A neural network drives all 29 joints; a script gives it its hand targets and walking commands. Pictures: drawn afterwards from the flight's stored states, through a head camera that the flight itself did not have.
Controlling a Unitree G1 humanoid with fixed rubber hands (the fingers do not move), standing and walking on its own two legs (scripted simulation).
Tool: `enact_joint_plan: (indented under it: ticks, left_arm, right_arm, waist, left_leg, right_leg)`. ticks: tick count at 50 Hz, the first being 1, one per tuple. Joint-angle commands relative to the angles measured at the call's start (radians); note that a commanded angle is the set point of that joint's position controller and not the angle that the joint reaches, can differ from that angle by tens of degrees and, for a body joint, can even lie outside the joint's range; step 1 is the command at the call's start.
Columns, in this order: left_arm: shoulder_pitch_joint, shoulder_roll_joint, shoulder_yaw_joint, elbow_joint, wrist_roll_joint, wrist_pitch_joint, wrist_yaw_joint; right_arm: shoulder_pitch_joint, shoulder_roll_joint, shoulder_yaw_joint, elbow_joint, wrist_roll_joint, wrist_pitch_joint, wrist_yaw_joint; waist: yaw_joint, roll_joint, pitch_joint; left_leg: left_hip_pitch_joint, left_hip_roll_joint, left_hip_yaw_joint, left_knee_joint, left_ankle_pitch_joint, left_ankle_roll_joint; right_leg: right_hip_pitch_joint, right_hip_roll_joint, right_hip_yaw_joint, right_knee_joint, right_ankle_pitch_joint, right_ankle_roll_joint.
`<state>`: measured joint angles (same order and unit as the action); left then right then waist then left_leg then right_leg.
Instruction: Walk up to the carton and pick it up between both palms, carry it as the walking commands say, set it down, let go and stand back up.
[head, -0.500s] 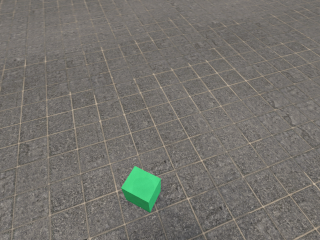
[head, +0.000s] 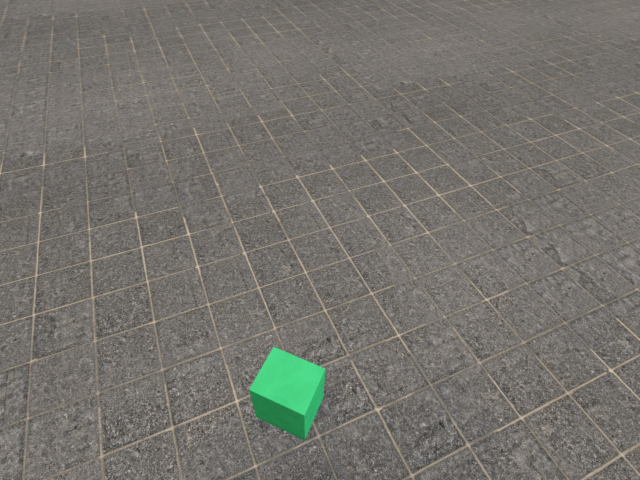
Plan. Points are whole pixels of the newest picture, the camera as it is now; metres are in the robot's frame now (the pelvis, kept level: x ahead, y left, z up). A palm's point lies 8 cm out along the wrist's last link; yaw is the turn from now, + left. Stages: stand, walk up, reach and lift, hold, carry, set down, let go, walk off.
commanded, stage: walk up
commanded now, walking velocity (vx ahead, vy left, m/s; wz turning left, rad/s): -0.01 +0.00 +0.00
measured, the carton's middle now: (289, 394) +0.51 +0.08 -0.67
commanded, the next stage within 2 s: none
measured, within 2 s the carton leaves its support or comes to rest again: neither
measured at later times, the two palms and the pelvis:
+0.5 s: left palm out of the picture -0.05 +0.29 -0.12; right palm out of the picture +0.05 -0.23 -0.14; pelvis +0.01 +0.04 +0.00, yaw -7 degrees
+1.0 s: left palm (86, 418) +0.26 +0.35 -0.13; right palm out of the picture +0.03 -0.06 -0.17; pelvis +0.11 +0.15 -0.02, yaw -16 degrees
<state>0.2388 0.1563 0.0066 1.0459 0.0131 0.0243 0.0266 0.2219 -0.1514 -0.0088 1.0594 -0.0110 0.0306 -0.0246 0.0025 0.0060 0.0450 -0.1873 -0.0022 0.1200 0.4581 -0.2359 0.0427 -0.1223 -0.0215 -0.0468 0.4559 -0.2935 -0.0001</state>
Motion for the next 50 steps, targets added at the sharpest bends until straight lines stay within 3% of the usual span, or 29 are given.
enact_joint_plan:
  ticks: [1, 4, 12, 13, 14, 15, 16, 19, 21, 23, 27, 28, 30, 31, 32, 33, 35, 36, 38, 40, 41, 43, 44, 45, 46, 47, 48, 49, 50]
  left_arm:
    - [0.065, 0.087, 0.01, -0.006, -0.003, -0.031, 0.002]
    - [0.073, 0.061, 0.012, -0.006, 0.0, -0.025, 0.002]
    - [0.087, 0.075, 0.014, 0.04, -0.007, -0.032, 0.011]
    - [0.123, 0.049, 0.02, 0.039, -0.001, -0.041, 0.006]
    - [0.133, 0.15, 0.049, 0.02, 0.001, -0.031, 0.022]
    - [0.316, 0.262, 0.087, 0.094, 0.029, -0.008, 0.046]
    - [0.344, 0.318, 0.109, 0.077, 0.03, -0.005, 0.062]
    - [0.126, 0.278, 0.117, 0.007, 0.006, -0.015, 0.08]
    - [0.12, 0.242, 0.113, -0.008, 0.023, -0.014, 0.063]
    - [0.146, 0.242, 0.119, 0.013, 0.037, -0.022, 0.051]
    - [0.142, 0.286, 0.13, -0.014, 0.031, -0.017, 0.048]
    - [0.114, 0.28, 0.129, -0.027, 0.032, -0.012, 0.042]
    - [0.1, 0.217, 0.107, -0.066, 0.038, -0.015, 0.04]
    - [0.124, 0.163, 0.084, -0.098, 0.051, -0.017, 0.03]
    - [0.127, 0.145, 0.086, -0.119, 0.043, -0.013, 0.039]
    - [0.074, 0.167, 0.094, -0.125, 0.031, -0.005, 0.04]
    - [0.026, 0.169, 0.085, -0.143, 0.029, -0.004, 0.024]
    - [0.086, 0.153, 0.085, -0.108, 0.026, -0.005, 0.006]
    - [0.095, 0.12, 0.065, -0.118, 0.013, -0.003, 0.006]
    - [0.099, 0.118, 0.062, -0.133, 0.012, 0.004, -0.001]
    - [0.099, 0.109, 0.066, -0.153, 0.015, -0.008, -0.011]
    - [0.296, 0.119, 0.066, -0.084, 0.02, -0.027, 0.005]
    - [0.398, 0.221, 0.09, -0.05, 0.026, -0.042, 0.013]
    - [0.366, 0.33, 0.106, -0.08, 0.022, -0.044, 0.027]
    - [0.287, 0.313, 0.088, -0.09, 0.018, -0.039, 0.027]
    - [0.153, 0.238, 0.06, -0.118, 0.01, -0.039, 0.028]
    - [0.075, 0.171, 0.047, -0.129, -0.007, -0.045, 0.023]
    - [-0.051, 0.097, 0.037, -0.125, -0.019, -0.04, 0.016]
    - [-0.076, 0.09, 0.042, -0.128, -0.008, -0.037, 0.019]
  right_arm:
    - [0.055, -0.105, -0.016, -0.004, 0.001, -0.036, 0.013]
    - [0.058, -0.113, -0.021, 0.031, 0.0, -0.04, 0.01]
    - [0.076, -0.098, -0.022, 0.052, 0.002, -0.046, -0.001]
    - [0.081, -0.065, -0.014, 0.059, -0.001, -0.048, 0.003]
    - [0.063, -0.12, -0.026, 0.041, -0.009, -0.04, -0.005]
    - [-0.032, -0.163, -0.075, -0.006, -0.039, 0.001, 0.015]
    - [-0.095, -0.159, -0.074, -0.08, -0.054, 0.021, 0.033]
    - [-0.026, -0.175, -0.08, -0.119, -0.046, 0.009, 0.036]
    - [-0.055, -0.146, -0.072, -0.151, -0.034, 0.008, 0.04]
    - [-0.087, -0.114, -0.061, -0.189, -0.027, 0.013, 0.043]
    - [0.001, -0.128, -0.047, -0.19, -0.02, 0.007, 0.036]
    - [0.059, -0.109, -0.035, -0.185, -0.021, 0.006, 0.04]
    - [0.17, -0.178, -0.052, -0.145, -0.019, -0.007, 0.032]
    - [0.176, -0.276, -0.07, -0.161, -0.035, -0.012, 0.029]
    - [0.172, -0.288, -0.07, -0.166, -0.023, -0.003, 0.031]
    - [0.176, -0.255, -0.059, -0.171, -0.013, -0.002, 0.024]
    - [0.105, -0.221, -0.041, -0.184, -0.022, 0.002, 0.01]
    - [0.001, -0.187, -0.036, -0.192, -0.027, -0.003, 0.002]
    - [-0.006, -0.153, -0.029, -0.162, -0.036, -0.001, -0.006]
    - [0.052, -0.153, -0.028, -0.11, -0.045, 0.007, 0.003]
    - [0.068, -0.178, -0.04, -0.087, -0.04, -0.003, 0.005]
    - [-0.033, -0.163, -0.041, -0.088, -0.026, 0.003, 0.013]
    - [-0.038, -0.1, -0.025, -0.102, -0.022, -0.012, 0.016]
    - [-0.01, -0.079, -0.02, -0.097, -0.023, -0.015, 0.02]
    - [-0.024, -0.116, -0.04, -0.104, -0.019, -0.017, 0.018]
    - [-0.002, -0.108, -0.039, -0.078, -0.014, -0.004, 0.014]
    - [0.025, -0.081, -0.019, -0.066, 0.001, 0.01, 0.007]
    - [0.089, -0.048, -0.004, -0.06, 0.008, -0.008, 0.006]
    - [0.12, -0.035, 0.016, -0.039, 0.0, -0.011, 0.009]
  waist:
    - [-0.006, -0.094, 0.008]
    - [0.001, -0.001, 0.048]
    - [-0.008, -0.048, 0.014]
    - [-0.005, 0.011, 0.016]
    - [0.005, -0.03, 0.079]
    - [0.089, 0.024, 0.092]
    - [0.121, -0.056, 0.111]
    - [0.028, -0.077, 0.112]
    - [0.033, -0.146, 0.077]
    - [0.053, -0.306, 0.094]
    - [-0.003, -0.25, -0.013]
    - [-0.022, -0.318, -0.05]
    - [-0.089, -0.137, -0.126]
    - [-0.091, 0.222, -0.135]
    - [-0.09, 0.236, -0.192]
    - [-0.092, 0.27, -0.175]
    - [-0.065, 0.189, -0.137]
    - [-0.01, 0.159, -0.153]
    - [0.001, 0.229, -0.057]
    - [0.009, 0.225, -0.009]
    - [0.009, 0.198, -0.046]
    - [0.126, 0.114, -0.059]
    - [0.184, -0.201, -0.058]
    - [0.163, -0.31, 0.002]
    - [0.129, -0.325, 0.025]
    - [0.057, -0.154, 0.129]
    - [0.023, -0.131, 0.111]
    - [-0.027, -0.228, 0.102]
    - [-0.016, -0.352, 0.115]
  left_leg:
    - [0.072, 0.128, -0.178, -0.178, 0.085, -0.004]
    - [0.029, 0.131, -0.187, -0.204, 0.016, -0.006]
    - [0.044, 0.113, -0.164, -0.163, 0.064, -0.016]
    - [0.03, 0.114, -0.16, -0.177, 0.053, -0.008]
    - [-0.013, 0.084, -0.063, -0.045, 0.036, -0.013]
    - [-0.271, 0.006, 0.015, 0.228, -0.156, -0.083]
    - [-0.473, 0.018, -0.123, 0.478, -0.213, -0.104]
    - [-0.449, 0.109, -0.265, 0.665, -0.131, -0.088]
    - [-0.397, 0.075, -0.194, 0.504, -0.122, -0.106]
    - [-0.398, 0.067, -0.153, 0.399, -0.119, -0.124]
    - [-0.128, 0.015, -0.068, 0.142, -0.12, -0.12]
    - [-0.04, 0.003, -0.025, 0.033, -0.063, -0.113]
    - [0.209, 0.065, -0.086, -0.122, 0.014, -0.079]
    - [0.326, 0.282, -0.306, -0.165, 0.225, -0.024]
    - [0.316, 0.41, -0.387, -0.145, 0.314, 0.087]
    - [0.236, 0.399, -0.382, -0.144, 0.355, 0.14]
    - [0.151, 0.342, -0.281, -0.084, 0.41, 0.124]
    - [0.113, 0.291, -0.178, -0.093, 0.428, 0.1]
    - [0.004, 0.258, -0.135, -0.071, 0.439, 0.094]
    - [-0.135, 0.229, -0.174, -0.154, 0.162, 0.11]
    - [-0.118, 0.264, -0.221, -0.141, -0.004, 0.128]
    - [-0.313, 0.199, -0.139, 0.013, -0.138, 0.075]
    - [-0.482, 0.08, -0.059, 0.342, -0.223, 0.033]
    - [-0.66, 0.038, -0.071, 0.572, -0.237, -0.017]
    - [-0.607, 0.081, -0.128, 0.679, -0.218, -0.032]
    - [-0.505, 0.085, -0.149, 0.681, -0.188, -0.065]
    - [-0.409, 0.09, -0.148, 0.651, -0.181, -0.078]
    - [-0.245, 0.103, -0.151, 0.518, -0.167, -0.048]
    - [-0.249, 0.105, -0.128, 0.396, -0.145, -0.061]
  right_leg:
    - [-0.093, -0.088, 0.097, -0.16, 0.057, -0.027]
    - [-0.075, -0.079, 0.08, -0.157, 0.094, -0.022]
    - [-0.068, -0.097, 0.095, -0.167, 0.076, -0.023]
    - [-0.048, -0.092, 0.082, -0.16, 0.097, -0.019]
    - [-0.116, -0.113, 0.145, -0.126, 0.019, -0.04]
    - [-0.022, -0.366, 0.514, -0.265, -0.19, -0.178]
    - [-0.026, -0.496, 0.747, -0.373, -0.33, -0.25]
    - [-0.163, -0.461, 0.624, -0.304, -0.25, -0.198]
    - [-0.167, -0.332, 0.505, -0.262, -0.172, -0.142]
    - [-0.133, -0.305, 0.437, -0.242, 0.019, -0.134]
    - [-0.161, -0.235, 0.339, -0.088, 0.308, -0.106]
    - [-0.199, -0.197, 0.254, -0.035, 0.31, -0.079]
    - [-0.347, -0.099, 0.165, 0.193, 0.174, -0.027]
    - [-0.558, 0.015, 0.078, 0.412, -0.267, 0.004]
    - [-0.602, -0.009, 0.039, 0.562, -0.4, 0.016]
    - [-0.576, -0.027, 0.057, 0.665, -0.355, 0.002]
    - [-0.563, -0.042, 0.064, 0.718, -0.29, 0.009]
    - [-0.455, -0.046, 0.036, 0.685, -0.238, 0.013]
    - [-0.353, -0.046, 0.015, 0.516, -0.227, 0.017]
    - [-0.223, -0.03, -0.045, 0.423, -0.227, 0.009]
    - [-0.18, -0.034, -0.021, 0.317, -0.207, 0.0]
    - [0.163, -0.065, 0.004, 0.015, -0.043, -0.04]
    - [0.291, -0.282, 0.293, -0.168, -0.132, -0.064]
    - [0.317, -0.52, 0.65, -0.243, 0.005, -0.1]
    - [0.176, -0.543, 0.62, -0.213, 0.276, -0.182]
    - [-0.005, -0.451, 0.47, -0.169, 0.635, -0.155]
    - [-0.037, -0.387, 0.321, -0.145, 0.853, -0.181]
    - [-0.073, -0.24, 0.126, -0.131, 0.801, -0.135]
    - [-0.051, -0.204, 0.036, -0.135, 0.783, -0.114]
